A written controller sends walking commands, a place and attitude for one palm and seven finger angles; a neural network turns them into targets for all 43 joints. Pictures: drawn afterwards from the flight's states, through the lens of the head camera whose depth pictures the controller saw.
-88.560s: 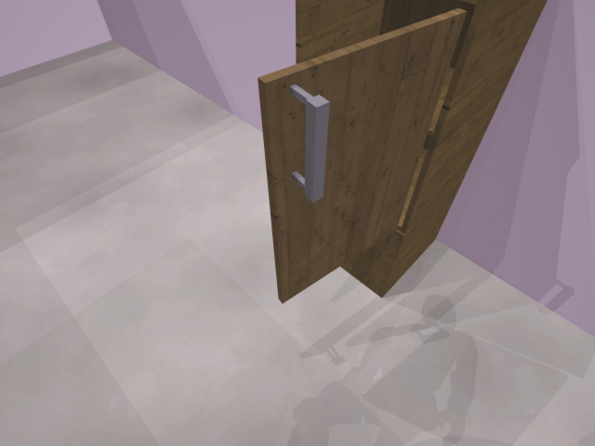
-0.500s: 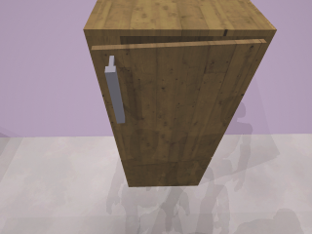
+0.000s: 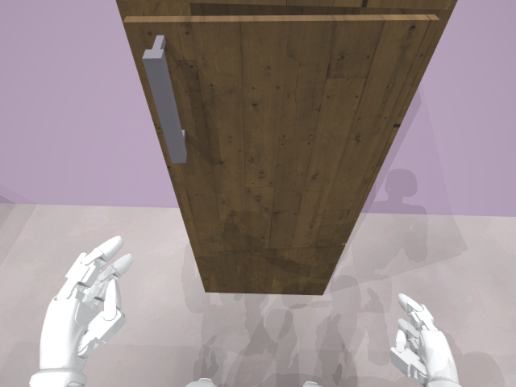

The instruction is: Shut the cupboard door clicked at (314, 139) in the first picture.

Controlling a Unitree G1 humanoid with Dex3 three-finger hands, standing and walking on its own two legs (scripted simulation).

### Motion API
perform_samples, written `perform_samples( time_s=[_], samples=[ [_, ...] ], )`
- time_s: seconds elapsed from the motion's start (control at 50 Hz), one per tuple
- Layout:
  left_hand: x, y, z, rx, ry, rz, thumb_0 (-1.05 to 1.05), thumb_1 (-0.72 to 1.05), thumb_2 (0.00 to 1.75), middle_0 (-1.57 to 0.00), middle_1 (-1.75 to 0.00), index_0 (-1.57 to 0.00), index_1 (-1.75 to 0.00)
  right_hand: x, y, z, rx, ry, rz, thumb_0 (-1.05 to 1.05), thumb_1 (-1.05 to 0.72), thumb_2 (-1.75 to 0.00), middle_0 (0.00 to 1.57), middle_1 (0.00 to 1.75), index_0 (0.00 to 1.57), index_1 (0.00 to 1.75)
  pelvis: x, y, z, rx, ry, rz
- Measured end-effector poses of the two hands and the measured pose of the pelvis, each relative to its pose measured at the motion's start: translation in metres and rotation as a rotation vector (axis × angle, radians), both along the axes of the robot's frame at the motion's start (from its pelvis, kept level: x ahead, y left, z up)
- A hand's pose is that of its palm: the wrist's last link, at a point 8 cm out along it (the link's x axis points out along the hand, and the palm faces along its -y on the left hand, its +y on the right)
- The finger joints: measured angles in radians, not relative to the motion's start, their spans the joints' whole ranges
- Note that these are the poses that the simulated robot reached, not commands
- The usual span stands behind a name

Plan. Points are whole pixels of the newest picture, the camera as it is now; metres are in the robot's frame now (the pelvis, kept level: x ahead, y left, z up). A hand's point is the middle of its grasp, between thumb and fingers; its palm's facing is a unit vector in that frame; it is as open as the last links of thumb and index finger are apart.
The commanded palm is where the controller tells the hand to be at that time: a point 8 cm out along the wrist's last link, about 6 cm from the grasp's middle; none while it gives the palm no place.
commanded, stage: raise the hand and make a fist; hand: left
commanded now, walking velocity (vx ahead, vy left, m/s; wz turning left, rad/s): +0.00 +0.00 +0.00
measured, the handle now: (170, 104) +0.46 +0.16 +0.20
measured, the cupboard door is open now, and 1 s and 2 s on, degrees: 5 5 5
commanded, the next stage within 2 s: bring the fist close to the handle in 1.60 s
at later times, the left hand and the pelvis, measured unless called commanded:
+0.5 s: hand (86, 300) +0.20 +0.23 +0.10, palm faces +0.15 -0.99 -0.06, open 4.2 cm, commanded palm +0.16 +0.26 +0.11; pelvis +0.00 +0.02 +0.01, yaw +1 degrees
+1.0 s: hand (62, 249) +0.23 +0.23 +0.17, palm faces +0.15 -0.99 -0.06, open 3.1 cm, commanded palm +0.20 +0.27 +0.18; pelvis +0.02 +0.03 +0.04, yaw +2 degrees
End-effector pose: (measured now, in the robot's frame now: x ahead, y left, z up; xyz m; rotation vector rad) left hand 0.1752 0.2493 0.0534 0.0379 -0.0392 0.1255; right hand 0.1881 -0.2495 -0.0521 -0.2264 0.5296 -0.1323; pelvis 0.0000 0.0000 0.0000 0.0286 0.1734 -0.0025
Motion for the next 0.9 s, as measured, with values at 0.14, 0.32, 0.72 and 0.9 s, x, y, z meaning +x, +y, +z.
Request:
perform_samples(
  time_s=[0.14,0.32,0.72,0.9],
  samples=[
    [-0.057,0.015,-0.022,-0.012,0.120,0.108,0.02,0.90,0.90,-0.45,-0.57,-0.46,-0.57,0.029,0.010,0.003,-0.042,-0.103,0.088,0.01,-0.91,-0.90,0.20,0.30,0.20,0.30,-0.014,-0.005,-0.018,-0.028,0.005,0.038],
    [-0.008,0.007,0.023,0.004,0.008,-0.048,0.02,0.90,0.90,-0.61,-0.75,-0.62,-0.75,-0.010,0.045,-0.015,0.040,0.014,0.076,0.01,-0.90,-0.90,0.21,0.30,0.20,0.30,-0.017,0.001,-0.007,-0.053,-0.024,0.044],
    [0.008,0.031,0.074,0.015,-0.002,0.004,0.02,0.90,0.90,-0.98,-1.15,-0.98,-1.15,-0.017,0.056,0.014,0.004,0.035,0.062,0.01,-0.90,-0.90,0.21,0.30,0.20,0.30,0.005,0.033,0.023,-0.047,-0.085,0.027],
    [0.023,0.034,0.105,0.025,-0.031,0.012,0.02,0.89,0.90,-1.14,-1.33,-1.15,-1.33,0.017,0.080,0.038,0.048,-0.062,0.124,0.01,-0.90,-0.90,0.21,0.30,0.20,0.30,0.012,0.033,0.033,-0.048,-0.127,0.031]
  ],
)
